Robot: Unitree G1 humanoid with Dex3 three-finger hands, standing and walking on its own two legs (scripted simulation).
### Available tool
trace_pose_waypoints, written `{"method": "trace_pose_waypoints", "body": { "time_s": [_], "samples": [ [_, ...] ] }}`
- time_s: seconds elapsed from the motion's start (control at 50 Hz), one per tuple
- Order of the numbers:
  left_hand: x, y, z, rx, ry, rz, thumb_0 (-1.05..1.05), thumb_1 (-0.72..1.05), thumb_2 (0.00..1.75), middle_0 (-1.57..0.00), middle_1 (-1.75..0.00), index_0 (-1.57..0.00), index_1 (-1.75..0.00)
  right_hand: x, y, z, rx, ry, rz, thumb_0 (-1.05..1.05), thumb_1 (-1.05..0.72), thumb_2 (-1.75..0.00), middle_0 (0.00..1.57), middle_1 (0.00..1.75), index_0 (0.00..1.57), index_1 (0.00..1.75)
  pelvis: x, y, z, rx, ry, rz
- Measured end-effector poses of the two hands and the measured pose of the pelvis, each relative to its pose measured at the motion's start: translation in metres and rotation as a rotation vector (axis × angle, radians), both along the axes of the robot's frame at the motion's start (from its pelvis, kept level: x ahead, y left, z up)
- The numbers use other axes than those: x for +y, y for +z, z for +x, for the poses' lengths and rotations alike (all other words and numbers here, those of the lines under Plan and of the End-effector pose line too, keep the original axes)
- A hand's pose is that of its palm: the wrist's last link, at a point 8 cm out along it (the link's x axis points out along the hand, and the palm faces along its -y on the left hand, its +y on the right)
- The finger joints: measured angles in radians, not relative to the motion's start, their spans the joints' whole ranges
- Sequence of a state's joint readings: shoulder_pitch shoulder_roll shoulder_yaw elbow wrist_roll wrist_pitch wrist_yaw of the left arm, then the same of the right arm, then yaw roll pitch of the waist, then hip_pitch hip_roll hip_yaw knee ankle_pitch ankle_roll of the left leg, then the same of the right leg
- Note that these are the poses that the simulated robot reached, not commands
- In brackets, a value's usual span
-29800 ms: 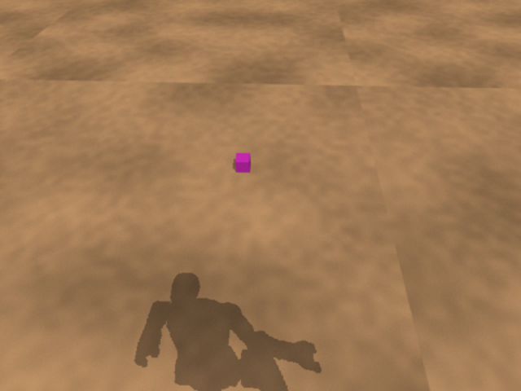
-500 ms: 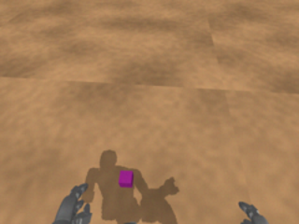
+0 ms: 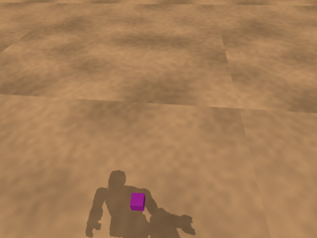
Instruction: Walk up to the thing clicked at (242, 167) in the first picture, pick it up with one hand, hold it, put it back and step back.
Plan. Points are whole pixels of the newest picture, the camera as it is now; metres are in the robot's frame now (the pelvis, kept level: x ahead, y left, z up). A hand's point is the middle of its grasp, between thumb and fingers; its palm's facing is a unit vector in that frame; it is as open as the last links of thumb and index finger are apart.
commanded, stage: stand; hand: left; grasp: from above
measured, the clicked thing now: (137, 201) +0.48 +0.21 -0.74
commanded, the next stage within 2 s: step back in 1.90 s
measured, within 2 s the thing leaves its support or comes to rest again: neither
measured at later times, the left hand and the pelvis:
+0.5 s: hand out of the picture +0.04 +0.24 -0.16, palm faces +0.01 -0.94 -0.34, open 7.4 cm; pelvis -0.01 -0.01 +0.01, yaw +0 degrees
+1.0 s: hand out of the picture +0.08 +0.23 -0.15, palm faces +0.00 -0.94 -0.33, open 7.4 cm; pelvis +0.01 -0.01 +0.01, yaw +0 degrees
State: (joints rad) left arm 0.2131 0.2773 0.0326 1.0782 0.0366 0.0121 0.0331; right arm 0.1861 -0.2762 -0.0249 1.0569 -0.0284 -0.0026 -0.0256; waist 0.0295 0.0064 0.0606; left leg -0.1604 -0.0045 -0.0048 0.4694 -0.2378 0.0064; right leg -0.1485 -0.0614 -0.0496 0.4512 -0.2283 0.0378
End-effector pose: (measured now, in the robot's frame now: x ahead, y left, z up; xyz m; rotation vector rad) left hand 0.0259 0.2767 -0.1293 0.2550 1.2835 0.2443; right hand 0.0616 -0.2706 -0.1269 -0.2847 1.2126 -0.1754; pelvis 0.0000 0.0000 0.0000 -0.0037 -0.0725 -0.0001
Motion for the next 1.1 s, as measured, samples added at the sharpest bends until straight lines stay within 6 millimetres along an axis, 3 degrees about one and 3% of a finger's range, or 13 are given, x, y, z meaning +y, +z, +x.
{"method": "trace_pose_waypoints", "body": {
  "time_s": [0.32, 0.58, 1.1],
  "samples": [
    [0.009, 0.011, 0.005, -0.01, -0.014, 0.025, 0.0, 0.9, 0.9, -0.2, -0.3, -0.2, -0.3, -0.011, 0.004, -0.007, 0.009, -0.018, -0.004, 0.01, -0.91, -0.89, 0.2, 0.3, 0.2, 0.3, -0.002, 0.005, -0.007, -0.01, 0.0, 0.003],
    [0.004, 0.011, 0.008, 0.015, -0.025, 0.021, 0.0, 0.9, 0.9, -0.2, -0.3, -0.2, -0.3, -0.022, 0.003, -0.013, 0.05, -0.025, -0.011, 0.01, -0.91, -0.89, 0.2, 0.3, 0.2, 0.3, -0.007, 0.006, -0.004, 0.005, -0.002, 0.002],
    [0.0, 0.016, 0.05, -0.027, -0.043, 0.016, 0.0, 0.9, 0.9, -0.2, -0.3, -0.2, -0.3, -0.024, 0.006, 0.015, 0.029, -0.011, -0.011, 0.01, -0.91, -0.89, 0.2, 0.3, 0.2, 0.3, -0.01, 0.008, 0.013, 0.022, -0.009, 0.004]
  ]
}}
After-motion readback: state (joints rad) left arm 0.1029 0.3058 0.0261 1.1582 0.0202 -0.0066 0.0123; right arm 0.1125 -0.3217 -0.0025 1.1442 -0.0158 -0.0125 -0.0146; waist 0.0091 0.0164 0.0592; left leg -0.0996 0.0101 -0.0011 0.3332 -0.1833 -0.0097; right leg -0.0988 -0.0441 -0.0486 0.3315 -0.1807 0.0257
